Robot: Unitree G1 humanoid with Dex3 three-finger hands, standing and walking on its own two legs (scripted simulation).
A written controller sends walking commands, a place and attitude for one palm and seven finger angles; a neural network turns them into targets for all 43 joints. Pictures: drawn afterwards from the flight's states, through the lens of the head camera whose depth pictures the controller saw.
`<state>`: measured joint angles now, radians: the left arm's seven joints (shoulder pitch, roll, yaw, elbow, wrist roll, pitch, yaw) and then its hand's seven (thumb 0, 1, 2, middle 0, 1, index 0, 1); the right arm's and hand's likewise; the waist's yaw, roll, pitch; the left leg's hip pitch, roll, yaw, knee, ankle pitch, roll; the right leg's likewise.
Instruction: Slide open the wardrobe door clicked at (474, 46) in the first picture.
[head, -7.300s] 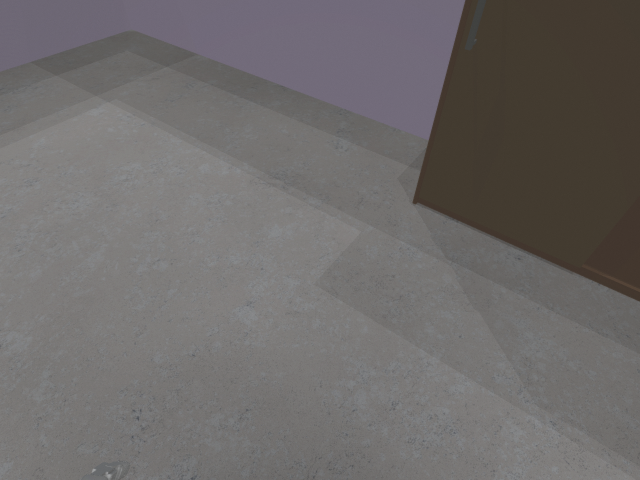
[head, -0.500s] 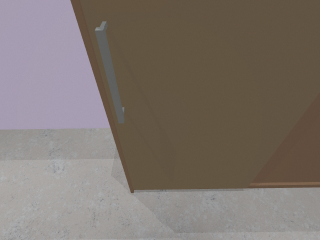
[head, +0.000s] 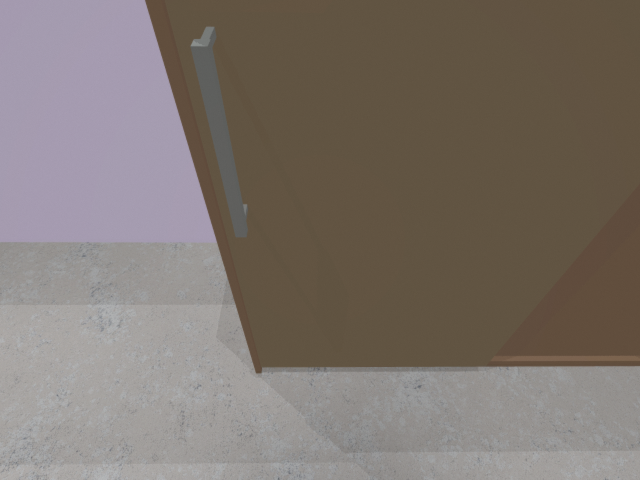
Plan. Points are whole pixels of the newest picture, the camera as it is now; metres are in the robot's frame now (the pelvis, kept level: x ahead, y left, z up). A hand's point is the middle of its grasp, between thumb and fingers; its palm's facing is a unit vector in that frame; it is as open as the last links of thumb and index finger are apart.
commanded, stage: raise the hand with hooked fingers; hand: left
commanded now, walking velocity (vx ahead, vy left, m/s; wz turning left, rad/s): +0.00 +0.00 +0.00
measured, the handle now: (228, 149) +0.51 +0.17 +0.14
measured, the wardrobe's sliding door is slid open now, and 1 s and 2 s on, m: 0.00 0.00 0.00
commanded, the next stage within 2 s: none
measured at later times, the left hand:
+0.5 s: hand out of the picture +0.13 +0.18 -0.06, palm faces +0.14 -0.99 +0.02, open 8.6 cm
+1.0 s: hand (109, 407) +0.18 +0.24 +0.04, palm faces +0.19 -0.98 -0.08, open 11.7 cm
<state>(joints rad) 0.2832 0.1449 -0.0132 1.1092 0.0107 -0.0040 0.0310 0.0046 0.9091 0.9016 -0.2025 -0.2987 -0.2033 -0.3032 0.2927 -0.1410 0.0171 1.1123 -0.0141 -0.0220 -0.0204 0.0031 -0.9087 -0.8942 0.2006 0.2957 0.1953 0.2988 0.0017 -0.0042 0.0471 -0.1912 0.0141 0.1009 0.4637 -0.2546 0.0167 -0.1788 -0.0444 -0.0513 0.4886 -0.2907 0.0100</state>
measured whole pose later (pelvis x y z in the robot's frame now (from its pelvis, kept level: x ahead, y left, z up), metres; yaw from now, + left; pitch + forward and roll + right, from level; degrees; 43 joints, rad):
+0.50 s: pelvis -0.03 -0.03 -0.06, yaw +2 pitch +8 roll +0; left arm 0.49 0.18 0.17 0.15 -0.23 -0.43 -0.26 0.01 0.59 0.77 -0.23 -0.50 -0.23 -0.51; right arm 0.14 -0.26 -0.07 0.50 0.01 -0.22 -0.01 0.01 -0.90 -0.89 0.20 0.30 0.20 0.30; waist 0.02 -0.07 -0.08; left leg -0.67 0.05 0.04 0.95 -0.42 -0.02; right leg -0.63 -0.04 -0.10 0.96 -0.48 -0.03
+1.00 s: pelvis -0.03 -0.01 -0.04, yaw +2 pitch +8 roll -2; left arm 0.37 0.28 0.34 -0.03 -0.35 -0.32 -0.27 0.01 0.01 0.52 -0.27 -0.88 -0.27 -0.88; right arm 0.33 -0.24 0.00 0.61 0.04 -0.23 -0.06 0.01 -0.90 -0.89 0.20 0.30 0.20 0.30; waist 0.00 0.02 -0.08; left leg -0.63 0.05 0.03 0.89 -0.40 0.01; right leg -0.56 -0.03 -0.10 0.86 -0.43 -0.01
